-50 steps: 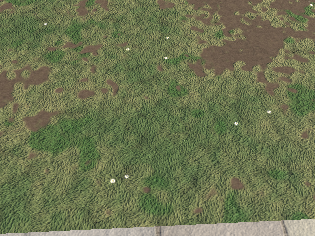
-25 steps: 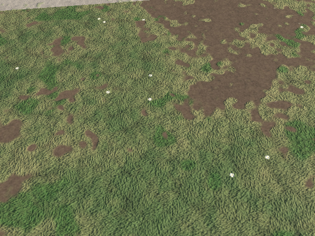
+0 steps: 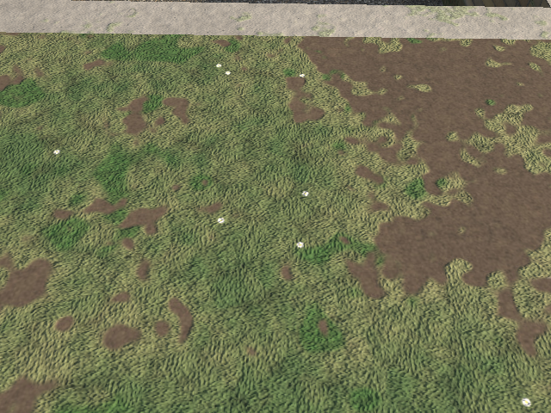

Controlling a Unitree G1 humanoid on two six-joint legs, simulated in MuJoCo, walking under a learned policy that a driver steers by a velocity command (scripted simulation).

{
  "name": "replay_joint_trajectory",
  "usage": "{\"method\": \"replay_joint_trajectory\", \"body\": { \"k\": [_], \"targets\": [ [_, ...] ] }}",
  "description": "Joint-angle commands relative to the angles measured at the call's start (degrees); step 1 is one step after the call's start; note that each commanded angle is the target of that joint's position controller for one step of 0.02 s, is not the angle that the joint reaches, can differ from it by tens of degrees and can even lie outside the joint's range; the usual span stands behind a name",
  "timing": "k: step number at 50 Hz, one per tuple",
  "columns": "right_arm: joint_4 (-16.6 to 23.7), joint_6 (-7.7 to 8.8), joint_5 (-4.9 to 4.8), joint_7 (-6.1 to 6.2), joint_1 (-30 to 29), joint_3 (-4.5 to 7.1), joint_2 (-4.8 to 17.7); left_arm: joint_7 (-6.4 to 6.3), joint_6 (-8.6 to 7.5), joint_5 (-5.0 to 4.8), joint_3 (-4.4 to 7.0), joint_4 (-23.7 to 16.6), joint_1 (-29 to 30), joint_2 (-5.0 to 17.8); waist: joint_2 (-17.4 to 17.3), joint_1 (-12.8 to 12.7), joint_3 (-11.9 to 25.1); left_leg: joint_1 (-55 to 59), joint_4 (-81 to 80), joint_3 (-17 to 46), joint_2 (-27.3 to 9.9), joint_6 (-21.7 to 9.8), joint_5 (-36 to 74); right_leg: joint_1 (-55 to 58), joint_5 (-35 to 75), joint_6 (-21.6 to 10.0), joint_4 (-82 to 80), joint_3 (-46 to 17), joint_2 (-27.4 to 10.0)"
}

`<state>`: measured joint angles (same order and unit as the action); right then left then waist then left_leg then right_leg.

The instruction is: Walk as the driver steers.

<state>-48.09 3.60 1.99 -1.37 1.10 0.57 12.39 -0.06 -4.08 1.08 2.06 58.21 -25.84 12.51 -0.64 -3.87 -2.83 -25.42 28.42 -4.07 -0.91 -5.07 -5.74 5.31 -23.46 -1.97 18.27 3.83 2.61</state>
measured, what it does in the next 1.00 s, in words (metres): walks ahead: right foot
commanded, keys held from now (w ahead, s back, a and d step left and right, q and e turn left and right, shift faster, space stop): w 1.00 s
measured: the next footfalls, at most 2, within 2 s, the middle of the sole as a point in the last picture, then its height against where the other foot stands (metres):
right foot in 0.54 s outside the picture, level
left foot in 1.10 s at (270, 297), level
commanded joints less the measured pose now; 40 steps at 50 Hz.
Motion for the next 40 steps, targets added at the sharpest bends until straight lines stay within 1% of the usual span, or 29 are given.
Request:
{"method": "replay_joint_trajectory", "body": {
  "k": [1, 2, 3, 4, 5, 6, 7, 9, 11, 13, 15, 18, 20, 22, 24, 25, 26, 27, 28, 29, 30, 31, 32, 33, 34, 35, 37, 38, 40],
  "targets": [
    [-4.4, 1.47, 2.12, 1.9, 26.87, 4.55, 13.96, -0.05, -0.47, -1.23, 0.29, -4.73, -0.32, 4.78, -5.83, 12.17, 16.43, 37.88, -4.37, 19.57, -14.64, -7.71, -8.31, -22.28, 29.07, -3.4, 37.14, 0.84, -7.51],
    [-5.23, 0.69, 0.9, 1.67, 27.73, 5.52, 16.87, 0.15, -0.33, -1.92, 0.27, -4.52, -5.02, 3.06, -14.77, 9.93, 20.89, 45.21, -11.58, 42.16, -24.57, -14.22, -8.37, -37.41, -8.65, -2.41, 52.28, -1.05, 1.87],
    [-4.58, 0.22, -0.88, 1.4, 22.15, 4.8, 13.0, -0.26, 0.13, -0.58, 1.71, -4.55, 0.92, 8.37, -4.73, 8.82, 13.05, 39.11, -12.24, 36.33, -20.62, -11.73, -12.11, -42.2, -4.66, -3.39, 54.59, -6.89, -2.31],
    [-3.78, 0.39, -1.16, 1.23, 17.03, 3.91, 9.68, 0.19, -0.34, -0.59, 1.63, -5.64, 4.46, 7.4, -3.48, 7.19, 6.48, 30.97, -14.05, 28.51, -18.32, -10.21, -9.23, -42.31, 0.85, -3.56, 52.57, -6.9, -4.4],
    [-3.68, 0.74, -0.94, 1.08, 14.35, 3.27, 7.2, 0.43, -0.38, -0.61, 1.49, -5.56, 5.7, 6.29, -2.24, 5.51, 3.75, 25.4, -16.21, 23.2, -15.54, -8.3, -5.0, -39.97, 4.23, -3.37, 49.39, -6.65, -6.22],
    [-4.22, 1.1, -1.2, 1.26, 13.73, 2.88, 5.91, 0.67, 0.24, 0.28, 1.51, -5.23, 5.52, 5.75, -2.97, 4.06, 1.94, 21.28, -17.47, 19.19, -13.4, -6.93, -1.06, -37.51, 5.57, -2.66, 47.04, -6.34, -7.18],
    [-4.92, 1.44, -1.29, 1.41, 13.74, 2.53, 4.87, 1.07, 1.01, 0.83, 1.26, -4.68, 4.26, 4.63, -3.57, 2.79, 1.92, 18.82, -18.66, 16.24, -11.9, -6.16, 0.93, -35.01, 6.56, -1.84, 45.55, -6.04, -7.7],
    [-6.42, 2.36, -1.57, 1.45, 16.21, 2.65, 5.59, 1.67, 1.95, 1.05, 1.23, -4.95, 5.14, 3.78, -3.06, 2.06, 1.85, 17.82, -19.96, 13.7, -11.11, -6.77, 5.46, -34.87, 8.07, -0.66, 44.08, -4.86, -7.78],
    [-7.55, 2.72, -1.74, 1.47, 18.04, 2.93, 6.8, 1.97, 2.48, 1.1, 1.25, -6.33, 9.31, 3.85, -2.7, 2.23, 0.16, 17.81, -21.97, 11.79, -10.66, -7.31, 5.23, -38.43, 11.62, 0.47, 41.08, -3.96, -8.78],
    [-8.42, 2.57, -1.64, 1.46, 19.96, 2.83, 6.64, 2.04, 2.59, 0.92, 1.21, -7.96, 14.31, 4.06, -2.36, 3.19, -1.46, 18.78, -23.18, 10.5, -10.02, -7.35, 5.51, -41.89, 15.51, 1.35, 36.59, -3.18, -9.46],
    [-9.08, 2.39, -1.56, 1.4, 21.45, 2.66, 6.37, 2.04, 2.42, 0.6, 0.92, -9.39, 18.67, 3.73, -2.17, 4.12, -2.32, 19.77, -23.35, 8.86, -9.15, -7.0, 7.52, -42.68, 18.92, 1.77, 30.58, -2.23, -9.33],
    [-10.32, 2.36, -1.39, 1.47, 24.35, 2.62, 6.61, 1.93, 2.19, 0.27, 0.3, -11.05, 24.01, 2.94, -2.52, 5.75, -2.74, 22.24, -22.79, 7.05, -8.95, -6.59, 11.8, -41.19, 22.46, 1.36, 22.81, -0.51, -8.0],
    [-11.29, 2.21, -1.15, 1.69, 26.35, 2.61, 6.65, 1.74, 2.05, 0.21, 0.19, -12.02, 26.73, 3.19, -2.71, 6.64, -3.11, 25.62, -21.82, 6.66, -9.78, -6.54, 14.28, -41.23, 22.77, 0.57, 19.5, 0.08, -7.17],
    [-12.1, 1.98, -0.82, 2.04, 27.36, 2.71, 6.91, 1.61, 1.76, 0.24, 0.3, -12.95, 28.32, 3.8, -2.92, 6.77, -3.58, 29.38, -20.18, 6.79, -11.22, -6.39, 17.44, -41.54, 21.01, -0.68, 17.14, -0.03, -6.72],
    [-12.56, 1.78, -0.56, 2.41, 26.76, 2.95, 7.52, 1.44, 1.31, 0.29, 0.57, -13.21, 27.59, 4.38, -3.01, 5.73, -3.32, 32.01, -17.0, 6.31, -12.24, -5.73, 23.84, -39.28, 17.24, -2.36, 14.93, 0.35, -5.66],
    [-12.56, 1.74, -0.5, 2.54, 25.73, 3.08, 7.94, 1.21, 1.02, 0.31, 0.85, -12.62, 25.19, 4.75, -3.24, 4.32, -2.17, 32.18, -13.57, 5.48, -12.15, -5.01, 31.14, -35.14, 14.98, -3.38, 13.67, 1.03, -4.28],
    [-12.63, 1.62, -0.46, 2.57, 24.88, 3.25, 8.46, 0.84, 0.66, 0.4, 1.36, -11.0, 20.02, 5.47, -3.31, 2.02, 0.5, 31.83, -7.24, 4.62, -11.54, -4.23, 38.58, -28.43, 13.43, -4.49, 12.23, 1.86, -2.34],
    [-12.52, 1.39, -0.7, 2.46, 23.91, 3.17, 8.29, 0.36, 0.1, 0.77, 2.09, -7.63, 10.45, 6.4, -1.48, -2.05, 5.36, 28.9, 3.66, 2.52, -9.17, -3.08, 39.51, -16.91, 15.71, -5.89, 8.61, 2.68, -0.87],
    [-11.12, 1.46, -1.17, 2.3, 23.94, 2.54, 6.58, -0.3, -0.44, 2.11, 3.35, -4.94, -0.31, 10.36, 2.46, -5.45, 12.13, 17.73, 19.5, 0.74, -6.36, -1.9, 24.42, -1.38, 12.13, -8.75, 7.93, -7.26, -9.94],
    [-10.2, 1.44, -3.19, 1.6, 30.55, 1.62, 0.95, -0.22, -0.26, 2.49, 5.0, -4.27, -4.22, 16.73, 16.26, -2.86, 18.72, -3.0, 41.64, -1.58, 5.15, 0.86, -15.15, 13.29, 7.01, -16.66, 1.39, -36.42, -26.52],
    [-10.67, 1.37, -1.46, 1.74, 27.19, 3.03, 6.18, 0.27, 0.53, 0.1, 4.51, -4.82, 1.0, 14.03, 8.54, -1.56, 16.49, -8.28, 47.23, 7.66, 3.91, -0.22, -22.01, 9.22, 5.79, -15.97, -3.04, -41.37, -25.1],
    [-9.2, 1.47, -1.37, 1.57, 22.8, 3.35, 6.43, 0.38, 0.54, -0.4, 3.63, -5.97, 7.5, 10.85, 5.33, 0.92, 8.0, -10.54, 46.94, 7.76, 0.76, -0.57, -17.14, 1.33, 6.5, -14.44, -3.24, -31.5, -23.6],
    [-8.66, 1.74, -1.35, 1.39, 20.06, 3.1, 5.35, 0.61, 0.11, -0.16, 2.7, -6.15, 10.27, 7.21, 1.96, 1.85, 4.11, -9.29, 43.88, 7.48, -1.29, -0.53, -13.25, -5.17, 11.89, -13.03, -5.17, -25.57, -21.14],
    [-8.71, 1.31, -0.89, 1.26, 19.29, 3.12, 4.28, 0.46, -0.34, -0.14, 2.19, -5.59, 11.07, 5.53, 2.45, 3.31, 2.02, -7.19, 40.75, 7.15, -2.77, -0.26, -11.51, -9.37, 15.73, -11.2, -6.39, -20.7, -18.58],
    [-8.87, 0.51, -0.11, 0.97, 20.11, 2.95, 3.4, 0.29, -0.67, -0.26, 1.6, -4.68, 11.26, 3.75, 3.72, 4.84, 1.54, -4.31, 38.17, 6.95, -3.68, 0.37, -10.49, -12.63, 18.64, -9.68, -7.51, -16.77, -16.37],
    [-9.18, -0.16, 0.12, 0.64, 20.67, 2.89, 2.59, 0.22, -1.11, -0.18, 1.43, -3.91, 9.95, 3.58, 4.32, 5.28, 1.93, -2.7, 37.13, 6.42, -3.58, 0.87, -10.0, -13.59, 21.39, -9.52, -7.94, -14.99, -15.8],
    [-8.69, -1.0, 0.3, 0.24, 19.19, 2.88, 2.08, 0.14, -1.83, -0.42, 1.63, -2.47, 6.91, 4.85, 3.82, 5.69, 1.51, -3.97, 34.88, 5.28, -3.93, 1.82, -8.58, -13.8, 24.89, -9.99, -9.0, -12.57, -15.1],
    [-7.97, -1.29, 0.31, 0.11, 17.05, 2.84, 2.09, 0.1, -1.96, -0.45, 1.76, -2.06, 6.0, 5.61, 3.69, 5.6, 0.74, -5.84, 33.22, 4.77, -4.43, 2.33, -6.93, -13.67, 24.46, -10.13, -9.94, -11.7, -14.88],
    [-6.16, -1.6, 0.25, -0.08, 11.7, 2.78, 2.47, 0.04, -1.93, -0.49, 1.67, -1.37, 3.95, 5.79, 3.63, 4.65, -1.04, -9.88, 28.7, 3.83, -5.39, 3.4, -3.08, -12.59, 24.22, -10.12, -11.5, -10.47, -14.36]
  ]
}}
Velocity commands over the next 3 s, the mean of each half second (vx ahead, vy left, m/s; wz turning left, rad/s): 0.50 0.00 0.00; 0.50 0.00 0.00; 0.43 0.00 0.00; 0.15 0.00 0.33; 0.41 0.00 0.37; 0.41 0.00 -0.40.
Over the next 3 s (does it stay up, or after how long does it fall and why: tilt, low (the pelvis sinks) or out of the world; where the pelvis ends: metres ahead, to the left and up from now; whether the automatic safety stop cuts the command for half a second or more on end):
stays up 1.27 0.15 0.01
